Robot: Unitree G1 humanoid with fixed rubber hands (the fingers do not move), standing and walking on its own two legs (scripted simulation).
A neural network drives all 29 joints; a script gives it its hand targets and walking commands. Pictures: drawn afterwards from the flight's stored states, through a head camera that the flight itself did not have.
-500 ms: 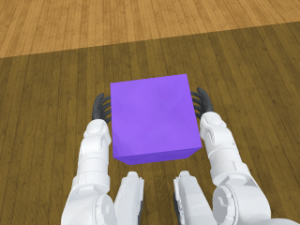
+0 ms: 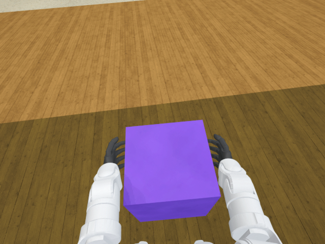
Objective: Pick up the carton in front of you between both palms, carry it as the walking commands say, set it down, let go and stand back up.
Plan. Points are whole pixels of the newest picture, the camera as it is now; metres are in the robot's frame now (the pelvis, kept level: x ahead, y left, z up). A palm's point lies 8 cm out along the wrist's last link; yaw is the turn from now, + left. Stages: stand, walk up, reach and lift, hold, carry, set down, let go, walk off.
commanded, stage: reach and lift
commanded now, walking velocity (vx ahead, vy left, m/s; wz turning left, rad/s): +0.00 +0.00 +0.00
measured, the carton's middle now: (168, 174) +0.31 +0.01 -0.08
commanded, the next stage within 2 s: hold in 1.20 s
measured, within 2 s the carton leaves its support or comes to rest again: neither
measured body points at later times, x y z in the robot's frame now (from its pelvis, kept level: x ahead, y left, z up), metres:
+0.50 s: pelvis -0.01 +0.00 +0.03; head -0.03 +0.01 +0.48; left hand +0.31 +0.16 +0.05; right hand +0.31 -0.15 +0.05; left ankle +0.02 +0.12 -0.71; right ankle +0.02 -0.12 -0.71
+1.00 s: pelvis +0.01 +0.00 +0.04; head -0.02 +0.00 +0.48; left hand +0.32 +0.16 +0.06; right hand +0.31 -0.15 +0.06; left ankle +0.02 +0.13 -0.71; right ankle +0.02 -0.12 -0.71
